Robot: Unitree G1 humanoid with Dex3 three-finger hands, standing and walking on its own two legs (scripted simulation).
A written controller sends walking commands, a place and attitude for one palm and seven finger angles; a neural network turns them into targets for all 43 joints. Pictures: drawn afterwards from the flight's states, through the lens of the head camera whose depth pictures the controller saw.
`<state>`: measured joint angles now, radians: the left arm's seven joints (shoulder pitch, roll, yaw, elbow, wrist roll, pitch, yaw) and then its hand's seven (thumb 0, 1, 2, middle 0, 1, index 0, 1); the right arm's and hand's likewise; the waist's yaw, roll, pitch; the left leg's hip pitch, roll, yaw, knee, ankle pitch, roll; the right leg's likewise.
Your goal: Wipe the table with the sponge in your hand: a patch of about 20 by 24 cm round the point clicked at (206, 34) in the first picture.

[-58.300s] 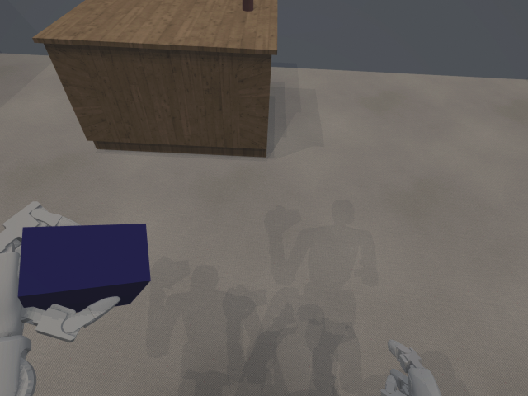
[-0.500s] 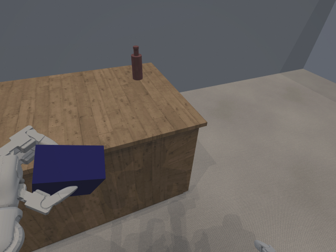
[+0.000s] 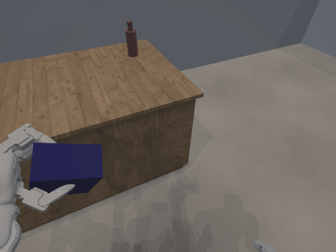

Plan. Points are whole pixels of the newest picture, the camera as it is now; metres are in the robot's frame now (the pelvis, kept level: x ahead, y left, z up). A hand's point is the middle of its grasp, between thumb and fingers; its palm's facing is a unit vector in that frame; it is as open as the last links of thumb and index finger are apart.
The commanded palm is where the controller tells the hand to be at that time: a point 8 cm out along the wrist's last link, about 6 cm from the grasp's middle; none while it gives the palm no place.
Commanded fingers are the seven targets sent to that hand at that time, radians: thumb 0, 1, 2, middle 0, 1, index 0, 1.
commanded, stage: stop stepping back and stand still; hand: left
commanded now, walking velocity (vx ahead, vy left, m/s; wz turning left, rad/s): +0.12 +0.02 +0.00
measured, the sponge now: (74, 171) +0.24 +0.20 +0.14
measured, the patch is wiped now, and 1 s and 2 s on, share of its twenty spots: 1.00 1.00 1.00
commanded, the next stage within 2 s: stand and wait in 1.04 s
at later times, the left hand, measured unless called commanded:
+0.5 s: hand (51, 179) +0.20 +0.22 +0.17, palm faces +0.33 -0.87 -0.37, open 10.0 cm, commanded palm +0.14 +0.27 +0.21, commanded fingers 0.00 0.10 1.30 -1.20 -1.60 -1.20 -1.60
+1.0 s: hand (45, 166) +0.22 +0.23 +0.18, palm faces +0.36 -0.88 -0.31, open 10.0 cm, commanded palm +0.17 +0.27 +0.21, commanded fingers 0.00 0.10 1.30 -1.20 -1.60 -1.20 -1.60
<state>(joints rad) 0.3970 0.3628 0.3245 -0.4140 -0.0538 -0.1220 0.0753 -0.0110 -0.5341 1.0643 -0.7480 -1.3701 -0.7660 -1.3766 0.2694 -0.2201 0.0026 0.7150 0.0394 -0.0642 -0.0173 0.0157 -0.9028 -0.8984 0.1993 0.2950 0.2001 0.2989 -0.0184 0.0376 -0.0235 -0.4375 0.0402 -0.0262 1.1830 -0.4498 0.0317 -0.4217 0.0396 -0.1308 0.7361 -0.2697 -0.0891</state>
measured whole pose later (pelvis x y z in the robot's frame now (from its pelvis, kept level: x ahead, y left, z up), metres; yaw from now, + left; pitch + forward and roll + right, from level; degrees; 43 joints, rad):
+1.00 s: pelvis +0.01 -0.01 +0.03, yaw +0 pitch +0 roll -2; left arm 0.50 0.35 0.28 -0.49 -0.05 -0.13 0.15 -0.01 -0.53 1.06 -0.75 -1.37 -0.77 -1.38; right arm 0.17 -0.19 0.02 0.61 0.02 -0.07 -0.05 0.02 -0.90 -0.90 0.20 0.30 0.20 0.30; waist 0.00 -0.02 -0.03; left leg -0.21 0.01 0.02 0.52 -0.30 0.03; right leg -0.20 0.01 -0.03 0.44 -0.24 0.00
